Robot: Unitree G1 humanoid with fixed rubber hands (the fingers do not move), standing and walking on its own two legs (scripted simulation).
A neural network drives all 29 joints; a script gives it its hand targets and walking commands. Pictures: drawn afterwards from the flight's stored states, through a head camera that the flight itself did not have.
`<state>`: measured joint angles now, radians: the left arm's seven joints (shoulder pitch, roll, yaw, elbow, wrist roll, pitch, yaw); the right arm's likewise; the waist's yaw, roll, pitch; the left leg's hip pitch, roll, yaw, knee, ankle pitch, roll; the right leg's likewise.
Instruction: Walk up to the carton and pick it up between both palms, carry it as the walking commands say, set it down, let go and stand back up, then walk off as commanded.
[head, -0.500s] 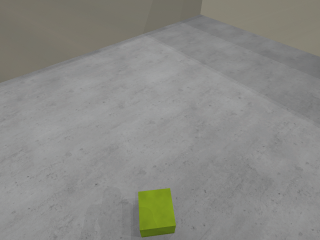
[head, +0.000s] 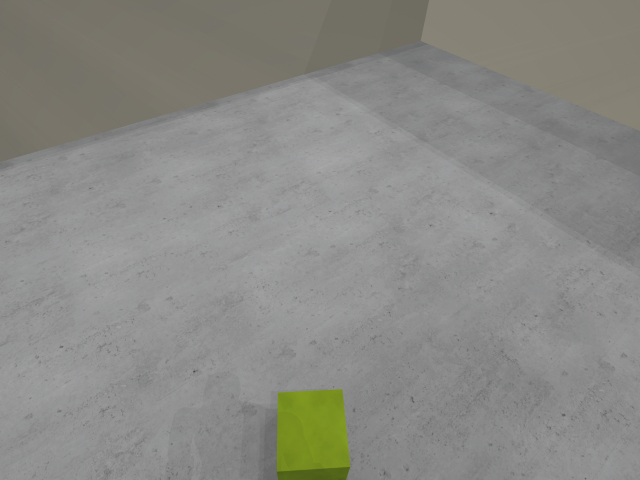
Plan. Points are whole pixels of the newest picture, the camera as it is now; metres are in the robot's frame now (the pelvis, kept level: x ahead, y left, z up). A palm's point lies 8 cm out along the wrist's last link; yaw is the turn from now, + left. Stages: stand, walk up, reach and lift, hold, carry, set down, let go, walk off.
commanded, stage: stand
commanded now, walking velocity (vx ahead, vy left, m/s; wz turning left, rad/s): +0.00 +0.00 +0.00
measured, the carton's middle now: (311, 436) +0.41 +0.01 -0.70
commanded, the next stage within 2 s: reach and lift in 0.10 s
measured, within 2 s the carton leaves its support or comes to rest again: neither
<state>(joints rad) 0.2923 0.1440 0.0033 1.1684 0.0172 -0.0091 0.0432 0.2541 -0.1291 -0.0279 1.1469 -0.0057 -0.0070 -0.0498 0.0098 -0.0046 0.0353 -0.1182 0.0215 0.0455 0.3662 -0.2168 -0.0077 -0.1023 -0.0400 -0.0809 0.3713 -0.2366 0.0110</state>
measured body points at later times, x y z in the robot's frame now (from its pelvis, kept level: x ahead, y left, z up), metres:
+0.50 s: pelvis -0.02 +0.00 -0.03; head +0.08 +0.00 +0.41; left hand +0.12 +0.22 -0.16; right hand +0.12 -0.23 -0.16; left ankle -0.01 +0.13 -0.75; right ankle -0.02 -0.12 -0.75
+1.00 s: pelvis -0.09 +0.00 -0.09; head +0.07 +0.00 +0.33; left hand +0.22 +0.21 -0.19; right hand +0.23 -0.22 -0.19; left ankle -0.01 +0.13 -0.75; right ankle -0.02 -0.12 -0.75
